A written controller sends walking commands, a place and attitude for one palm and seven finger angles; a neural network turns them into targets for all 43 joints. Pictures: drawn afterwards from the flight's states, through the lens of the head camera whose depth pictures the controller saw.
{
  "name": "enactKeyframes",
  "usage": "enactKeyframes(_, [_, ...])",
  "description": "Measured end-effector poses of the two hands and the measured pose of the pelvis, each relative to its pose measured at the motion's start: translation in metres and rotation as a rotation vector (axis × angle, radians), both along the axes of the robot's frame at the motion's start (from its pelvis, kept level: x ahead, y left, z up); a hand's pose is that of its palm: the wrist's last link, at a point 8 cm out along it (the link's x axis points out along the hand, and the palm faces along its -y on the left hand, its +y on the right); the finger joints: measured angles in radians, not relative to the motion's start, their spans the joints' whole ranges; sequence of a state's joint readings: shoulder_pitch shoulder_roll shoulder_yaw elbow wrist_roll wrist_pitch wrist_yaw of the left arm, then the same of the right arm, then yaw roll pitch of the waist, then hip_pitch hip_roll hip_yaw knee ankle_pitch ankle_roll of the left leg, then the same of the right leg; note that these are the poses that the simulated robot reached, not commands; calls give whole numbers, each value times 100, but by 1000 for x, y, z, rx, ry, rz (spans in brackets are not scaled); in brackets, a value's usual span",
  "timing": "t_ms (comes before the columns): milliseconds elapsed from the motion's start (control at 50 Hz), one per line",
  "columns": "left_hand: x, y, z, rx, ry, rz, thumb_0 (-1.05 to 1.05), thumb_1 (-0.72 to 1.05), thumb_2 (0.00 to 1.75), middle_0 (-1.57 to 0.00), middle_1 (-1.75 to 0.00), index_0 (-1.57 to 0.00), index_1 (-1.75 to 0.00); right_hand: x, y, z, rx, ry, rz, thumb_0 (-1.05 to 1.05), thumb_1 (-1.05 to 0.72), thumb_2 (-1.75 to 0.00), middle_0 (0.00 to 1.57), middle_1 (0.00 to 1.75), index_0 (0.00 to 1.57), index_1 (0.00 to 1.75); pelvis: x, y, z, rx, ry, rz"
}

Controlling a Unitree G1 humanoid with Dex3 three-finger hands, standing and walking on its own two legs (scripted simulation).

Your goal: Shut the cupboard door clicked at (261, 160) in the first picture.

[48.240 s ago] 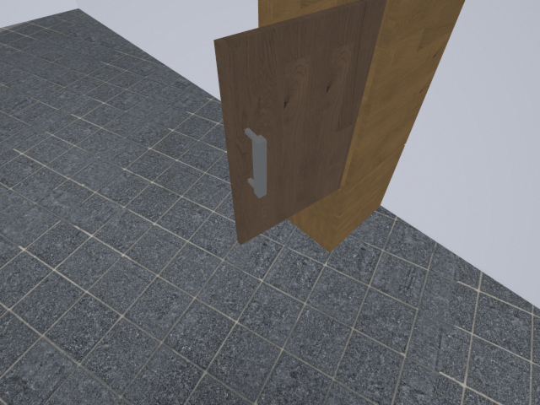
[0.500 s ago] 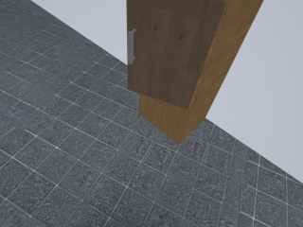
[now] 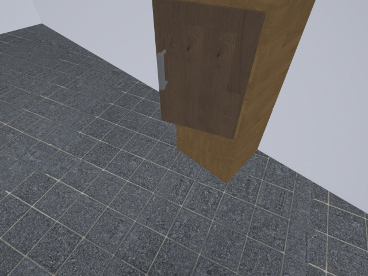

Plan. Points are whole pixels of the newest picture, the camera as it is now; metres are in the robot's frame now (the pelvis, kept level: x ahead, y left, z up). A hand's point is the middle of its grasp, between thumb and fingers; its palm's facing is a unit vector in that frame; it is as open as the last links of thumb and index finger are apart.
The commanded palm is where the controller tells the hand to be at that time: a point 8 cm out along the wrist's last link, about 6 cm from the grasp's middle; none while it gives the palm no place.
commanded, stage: let the arm hang, fingers relaxed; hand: left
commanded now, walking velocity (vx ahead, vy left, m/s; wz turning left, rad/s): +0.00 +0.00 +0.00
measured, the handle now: (163, 70) +0.92 +0.14 -0.02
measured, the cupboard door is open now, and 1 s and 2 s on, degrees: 21 21 21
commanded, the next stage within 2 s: look to check the result in 0.24 s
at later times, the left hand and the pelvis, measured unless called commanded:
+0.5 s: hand out of the picture +0.04 +0.19 -0.17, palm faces -0.03 -0.97 -0.25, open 7.3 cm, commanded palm none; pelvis +0.02 -0.01 +0.00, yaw -1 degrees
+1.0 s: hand out of the picture +0.07 +0.17 -0.17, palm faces -0.01 -0.97 -0.24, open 7.3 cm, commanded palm none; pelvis +0.05 -0.02 +0.00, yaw +0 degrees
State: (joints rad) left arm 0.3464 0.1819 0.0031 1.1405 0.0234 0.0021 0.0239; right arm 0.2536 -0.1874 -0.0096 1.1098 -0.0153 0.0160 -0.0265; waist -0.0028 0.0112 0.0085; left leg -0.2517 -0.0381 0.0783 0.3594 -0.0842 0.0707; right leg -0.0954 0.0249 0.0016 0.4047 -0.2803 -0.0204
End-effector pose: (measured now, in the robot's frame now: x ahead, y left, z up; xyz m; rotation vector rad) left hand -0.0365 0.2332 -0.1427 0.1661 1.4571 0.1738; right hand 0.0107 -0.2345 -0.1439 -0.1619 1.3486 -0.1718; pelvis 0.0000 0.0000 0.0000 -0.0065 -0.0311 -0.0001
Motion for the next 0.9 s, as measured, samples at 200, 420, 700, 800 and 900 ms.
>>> enactKeyframes(200, [43,-6,-1,-10,-87,-41,0,91,90,-20,-30,-20,-30,12,-22,8,-40,-31,-1,0,-90,-90,20,30,20,30,5,-8,1,0,-3,-3])
enactKeyframes(420, [64,2,3,22,-73,-62,0,91,90,-20,-30,-20,-30,9,-35,9,-55,25,-7,0,-90,-90,20,30,20,30,17,-14,2,1,-1,-9])
enactKeyframes(700, [85,0,6,38,-69,-66,0,91,90,-20,-30,-20,-30,38,-35,6,-38,16,8,0,-90,-90,20,30,20,30,34,-18,3,9,7,-12])
enactKeyframes(800, [92,-5,5,31,-75,-65,0,91,90,-20,-30,-20,-30,54,-35,6,-37,-8,13,0,-90,-90,20,30,20,30,40,-20,3,11,9,-15])
enactKeyframes(900, [97,-11,4,23,-77,-63,0,91,90,-20,-30,-20,-30,65,-36,7,-39,-28,17,0,-90,-90,20,30,20,30,45,-22,3,14,9,-18])
